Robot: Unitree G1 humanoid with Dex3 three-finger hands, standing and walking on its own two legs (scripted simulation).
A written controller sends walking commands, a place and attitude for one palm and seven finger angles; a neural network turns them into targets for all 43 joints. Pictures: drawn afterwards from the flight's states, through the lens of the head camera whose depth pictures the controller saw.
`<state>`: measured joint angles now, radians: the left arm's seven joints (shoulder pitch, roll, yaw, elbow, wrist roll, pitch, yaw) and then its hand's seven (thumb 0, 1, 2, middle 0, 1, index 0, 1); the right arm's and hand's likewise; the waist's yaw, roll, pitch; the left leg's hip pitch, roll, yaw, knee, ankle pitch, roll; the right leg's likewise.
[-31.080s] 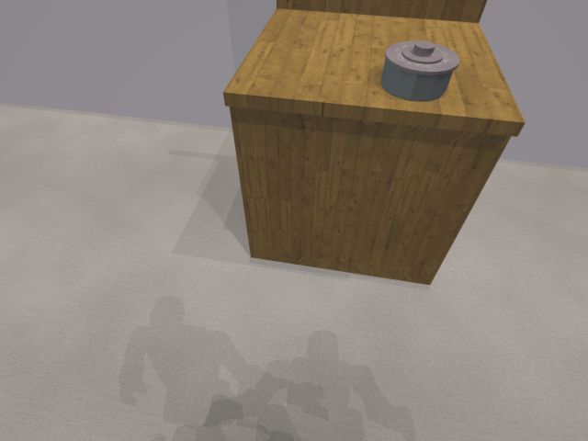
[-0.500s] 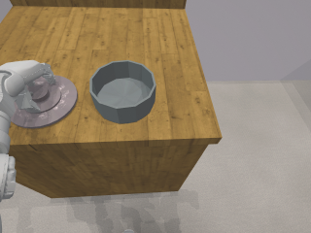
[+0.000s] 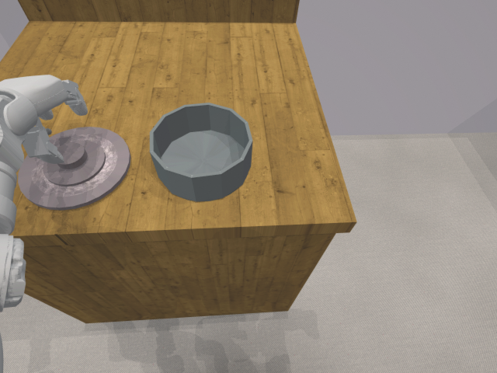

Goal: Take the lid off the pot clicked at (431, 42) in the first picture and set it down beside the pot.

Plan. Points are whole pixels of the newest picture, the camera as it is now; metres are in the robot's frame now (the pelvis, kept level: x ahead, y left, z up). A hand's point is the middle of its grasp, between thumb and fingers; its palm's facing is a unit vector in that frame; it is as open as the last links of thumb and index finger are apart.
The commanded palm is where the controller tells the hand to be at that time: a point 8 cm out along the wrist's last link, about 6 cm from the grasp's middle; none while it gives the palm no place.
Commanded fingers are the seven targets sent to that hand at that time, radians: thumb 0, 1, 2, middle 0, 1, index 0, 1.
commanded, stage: raise the empty hand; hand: left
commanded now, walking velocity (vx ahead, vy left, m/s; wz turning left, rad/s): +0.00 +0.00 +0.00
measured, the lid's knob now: (70, 155) +0.47 +0.30 +0.06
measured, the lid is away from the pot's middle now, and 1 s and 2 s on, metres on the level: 0.23 0.23 0.23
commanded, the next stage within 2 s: draw the hand back to the body in 0.86 s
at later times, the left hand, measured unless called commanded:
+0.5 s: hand (21, 104) +0.46 +0.31 +0.18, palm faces -0.31 -0.10 -0.95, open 11.1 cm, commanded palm +0.46 +0.30 +0.25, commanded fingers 0.00 -0.07 0.77 -0.40 -0.76 -0.40 -0.76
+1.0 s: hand (13, 83) +0.46 +0.30 +0.21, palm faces -0.30 -0.08 -0.95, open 11.1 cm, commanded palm +0.45 +0.29 +0.28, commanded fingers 0.00 -0.07 0.77 -0.40 -0.76 -0.40 -0.76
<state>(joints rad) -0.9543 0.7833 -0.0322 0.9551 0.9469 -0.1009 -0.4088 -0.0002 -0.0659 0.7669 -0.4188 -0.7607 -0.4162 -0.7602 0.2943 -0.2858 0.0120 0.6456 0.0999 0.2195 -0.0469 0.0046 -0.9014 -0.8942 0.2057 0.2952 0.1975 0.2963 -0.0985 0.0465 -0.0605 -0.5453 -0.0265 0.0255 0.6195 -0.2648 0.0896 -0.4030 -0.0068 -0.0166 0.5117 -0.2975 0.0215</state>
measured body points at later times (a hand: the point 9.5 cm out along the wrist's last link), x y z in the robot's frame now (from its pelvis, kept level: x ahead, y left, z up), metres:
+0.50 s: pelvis +0.00 +0.00 +0.00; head +0.06 +0.01 +0.45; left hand +0.47 +0.31 +0.23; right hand +0.07 -0.27 -0.11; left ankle +0.02 +0.06 -0.73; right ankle -0.03 -0.16 -0.73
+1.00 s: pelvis +0.00 +0.00 +0.01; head +0.05 +0.00 +0.45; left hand +0.47 +0.30 +0.27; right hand +0.07 -0.27 -0.11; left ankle +0.02 +0.06 -0.73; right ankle -0.03 -0.16 -0.73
